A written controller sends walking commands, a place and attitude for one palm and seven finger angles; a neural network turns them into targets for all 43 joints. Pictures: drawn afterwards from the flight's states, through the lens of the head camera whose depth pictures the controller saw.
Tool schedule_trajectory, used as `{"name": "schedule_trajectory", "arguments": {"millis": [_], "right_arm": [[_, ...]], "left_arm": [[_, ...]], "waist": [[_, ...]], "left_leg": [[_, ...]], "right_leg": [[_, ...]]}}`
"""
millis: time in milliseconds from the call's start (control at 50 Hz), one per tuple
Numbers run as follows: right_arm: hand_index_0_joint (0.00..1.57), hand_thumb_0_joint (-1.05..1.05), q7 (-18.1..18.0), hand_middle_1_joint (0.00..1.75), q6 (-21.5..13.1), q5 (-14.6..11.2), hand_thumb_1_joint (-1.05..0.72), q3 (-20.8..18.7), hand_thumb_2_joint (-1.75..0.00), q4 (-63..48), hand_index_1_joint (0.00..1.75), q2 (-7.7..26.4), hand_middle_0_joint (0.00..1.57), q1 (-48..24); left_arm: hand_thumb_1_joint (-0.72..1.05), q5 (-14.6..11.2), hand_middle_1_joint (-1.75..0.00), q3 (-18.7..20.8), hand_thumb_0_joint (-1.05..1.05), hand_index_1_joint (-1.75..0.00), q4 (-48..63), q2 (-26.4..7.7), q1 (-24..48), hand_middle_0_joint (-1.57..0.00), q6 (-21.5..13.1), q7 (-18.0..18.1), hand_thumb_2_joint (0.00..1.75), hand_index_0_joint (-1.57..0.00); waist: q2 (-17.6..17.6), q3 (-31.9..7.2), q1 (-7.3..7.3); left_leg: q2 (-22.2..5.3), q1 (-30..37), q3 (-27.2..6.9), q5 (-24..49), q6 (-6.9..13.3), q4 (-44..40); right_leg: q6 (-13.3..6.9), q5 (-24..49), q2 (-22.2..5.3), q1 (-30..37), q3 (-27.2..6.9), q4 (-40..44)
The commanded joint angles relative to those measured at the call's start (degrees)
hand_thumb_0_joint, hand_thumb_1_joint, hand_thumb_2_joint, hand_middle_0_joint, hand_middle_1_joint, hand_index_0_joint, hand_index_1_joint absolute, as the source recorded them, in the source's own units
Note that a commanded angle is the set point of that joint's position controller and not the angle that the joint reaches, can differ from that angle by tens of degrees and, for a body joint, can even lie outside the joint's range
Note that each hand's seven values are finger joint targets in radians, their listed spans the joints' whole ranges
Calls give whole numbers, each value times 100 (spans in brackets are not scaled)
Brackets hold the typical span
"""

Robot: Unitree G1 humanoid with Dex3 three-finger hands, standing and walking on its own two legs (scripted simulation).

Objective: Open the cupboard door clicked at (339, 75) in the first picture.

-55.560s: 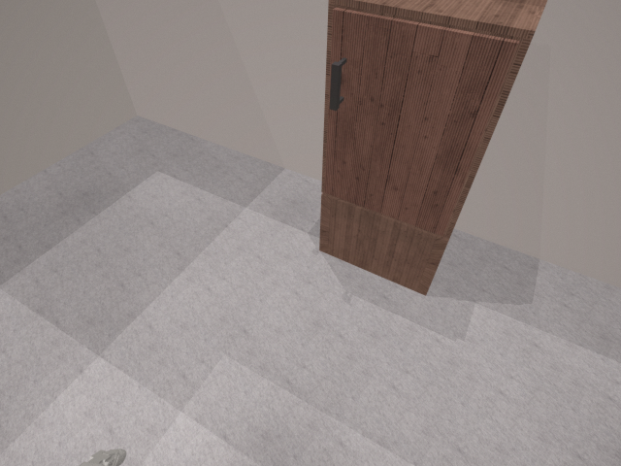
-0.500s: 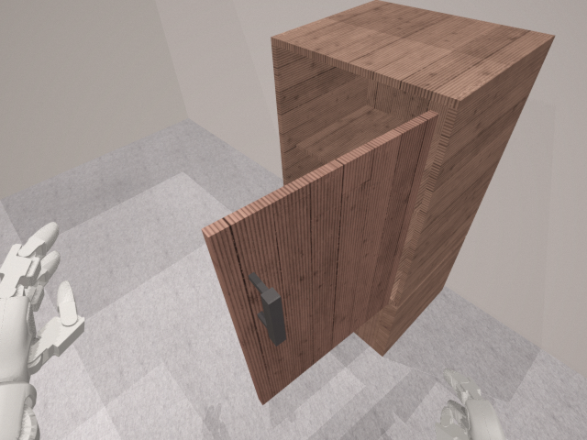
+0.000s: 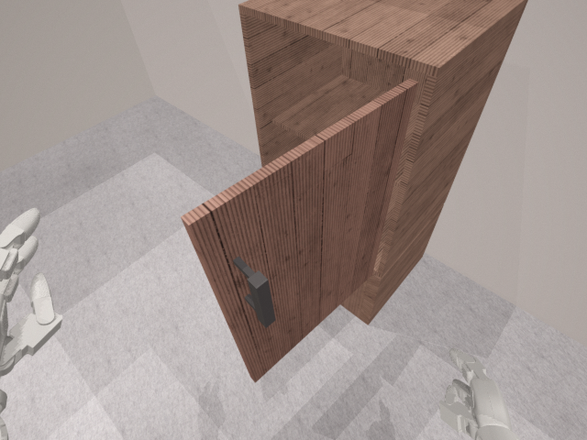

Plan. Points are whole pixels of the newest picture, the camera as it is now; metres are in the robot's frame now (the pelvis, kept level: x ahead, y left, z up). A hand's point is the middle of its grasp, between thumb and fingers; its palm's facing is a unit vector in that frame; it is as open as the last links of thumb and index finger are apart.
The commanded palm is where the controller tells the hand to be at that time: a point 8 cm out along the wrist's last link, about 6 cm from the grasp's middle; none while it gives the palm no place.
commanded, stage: step back with the hand held close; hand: left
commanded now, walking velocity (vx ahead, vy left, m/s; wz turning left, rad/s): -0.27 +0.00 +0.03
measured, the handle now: (254, 292) +0.32 +0.09 +0.00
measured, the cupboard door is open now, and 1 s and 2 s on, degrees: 84 84 84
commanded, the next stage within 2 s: stop stepping back and stand still in 0.88 s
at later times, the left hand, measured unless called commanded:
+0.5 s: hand out of the picture +0.10 +0.30 +0.15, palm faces +0.47 -0.72 -0.51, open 7.4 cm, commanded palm +0.04 +0.33 +0.17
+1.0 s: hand out of the picture +0.03 +0.26 +0.16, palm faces +0.34 -0.82 -0.46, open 7.4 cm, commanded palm -0.03 +0.31 +0.17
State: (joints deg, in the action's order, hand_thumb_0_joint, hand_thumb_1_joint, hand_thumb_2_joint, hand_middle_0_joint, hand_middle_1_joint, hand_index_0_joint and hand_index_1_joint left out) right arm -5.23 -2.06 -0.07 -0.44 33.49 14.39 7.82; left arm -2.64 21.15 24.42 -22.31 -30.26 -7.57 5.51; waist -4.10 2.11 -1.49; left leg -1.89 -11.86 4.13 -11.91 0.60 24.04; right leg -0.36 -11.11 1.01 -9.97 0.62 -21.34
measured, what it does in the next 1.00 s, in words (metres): walks backwards: right foot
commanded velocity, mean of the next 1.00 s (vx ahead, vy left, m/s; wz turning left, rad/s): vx -0.30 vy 0.00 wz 0.00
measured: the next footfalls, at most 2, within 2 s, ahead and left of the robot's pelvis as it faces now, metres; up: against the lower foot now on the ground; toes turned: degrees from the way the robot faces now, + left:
right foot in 0.92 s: -0.26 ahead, -0.10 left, +0.00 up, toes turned -2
left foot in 1.08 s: -0.09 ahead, +0.10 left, +0.00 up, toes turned -2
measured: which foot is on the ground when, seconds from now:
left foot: down 0.00-0.92, up 0.94-1.00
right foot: down 0.00-0.62, up 0.64-0.90, down 0.92-1.00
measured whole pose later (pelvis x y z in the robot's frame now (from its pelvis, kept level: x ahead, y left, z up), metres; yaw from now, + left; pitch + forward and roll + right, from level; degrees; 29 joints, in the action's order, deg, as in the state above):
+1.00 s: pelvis -0.19 +0.02 -0.02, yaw -4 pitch +3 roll -1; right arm -3.1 -6.9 0.9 1.3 38.0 10.3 7.1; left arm -2.7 22.1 32.2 -24.9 -29.6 -12.7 7.4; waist 1.1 0.3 -3.7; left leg -0.6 -34.5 3.6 -17.2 -1.4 42.4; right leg -0.8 -23.3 1.1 -6.7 -2.0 -27.3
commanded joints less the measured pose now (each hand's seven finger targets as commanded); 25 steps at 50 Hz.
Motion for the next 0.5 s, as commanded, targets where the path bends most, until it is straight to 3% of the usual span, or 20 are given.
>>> {"name": "schedule_trajectory", "arguments": {"millis": [0, 20, 100, 140, 180, 280, 320, 340, 380, 420, 480], "right_arm": [[20, 0, -77, 30, -119, -41, -90, -239, -90, -1023, 30, 526, 20, -496], [20, 0, -88, 30, -93, -38, -90, -247, -90, -1028, 30, 549, 20, -510], [20, 0, -83, 30, -67, -74, -90, -262, -90, -1127, 30, 540, 20, -474], [20, 0, -90, 30, -101, -67, -90, -255, -90, -1139, 30, 555, 20, -467], [20, 0, -88, 30, -150, -59, -90, -252, -90, -1154, 30, 597, 20, -420], [20, 0, -86, 30, -321, -51, -90, -261, -90, -1183, 30, 672, 20, -328], [20, 0, -90, 30, -384, -34, -90, -279, -90, -1162, 30, 691, 20, -300], [20, 0, -88, 30, -418, -35, -90, -278, -90, -1160, 30, 659, 20, -264], [20, 0, -60, 30, -501, -38, -90, -311, -90, -1142, 30, 651, 20, -183], [20, 0, -45, 30, -529, -19, -90, -337, -90, -1095, 30, 636, 20, -88], [20, 0, 6, 30, -564, 5, -90, -301, -90, -859, 30, 528, 20, 60]], "left_arm": [[90, -50, -30, 997, 0, -30, 1278, -1251, -141, -20, -334, 205, 90, -20], [90, -52, -30, 1034, 0, -30, 1306, -1291, -181, -20, -332, 228, 90, -20], [90, -61, -30, 1043, 0, -30, 1447, -1270, -277, -20, -363, 280, 90, -20], [90, -35, -30, 1012, 0, -30, 1527, -1240, -266, -20, -400, 304, 90, -20], [90, 1, -30, 1018, 0, -30, 1579, -1221, -250, -20, -456, 332, 90, -20], [90, 169, -30, 1055, 0, -30, 1564, -1115, -17, -20, -624, 387, 90, -20], [90, 245, -30, 1099, 0, -30, 1581, -1121, 127, -20, -688, 397, 90, -20], [90, 261, -30, 1081, 0, -30, 1568, -1086, 191, -20, -710, 399, 90, -20], [90, 277, -30, 1156, 0, -30, 1619, -1129, 150, -20, -786, 396, 90, -20], [90, 245, -30, 1198, 0, -30, 1741, -1225, 124, -20, -815, 395, 90, -20], [90, 147, -30, 973, 0, -30, 1860, -1137, 290, -20, -836, 465, 90, -20]], "waist": [[451, -1298, 14], [285, -1303, 3], [315, -1135, 21], [28, -986, 20], [-102, -852, 28], [-403, -460, 53], [-498, -441, 46], [-347, -392, 61], [-195, -509, 86], [377, -492, 147], [1106, -500, 231]], "left_leg": [[-246, 628, -305, 2108, 106, 47], [-244, 546, -341, 2102, 108, 17], [-294, 88, -434, 1561, 133, -72], [-353, -208, -531, 1085, 177, -237], [-432, -673, -658, 378, 242, -443], [-752, -2338, -1073, -2189, 513, -1077], [-857, -2791, -1216, -2663, 597, -1162], [-841, -2841, -1170, -2693, 594, -1060], [-689, -2721, -1114, -2760, 575, -718], [-368, -2125, -927, -2520, 433, -53], [126, -335, -536, -1504, 70, 1660]], "right_leg": [[62, 2410, -453, 115, -270, -113], [43, 2328, -456, 153, -266, -156], [58, 1809, -401, 81, -312, -253], [63, 1326, -348, 69, -319, -330], [83, 873, -265, 173, -269, -477], [143, 31, -76, 810, -227, -1207], [155, -26, -17, 1080, -211, -1477], [153, -71, -35, 1019, -247, -1490], [90, -262, -77, 800, -487, -1299], [-76, -834, -329, -31, -947, -597], [-524, -1855, -1132, -2155, -1578, 485]]}}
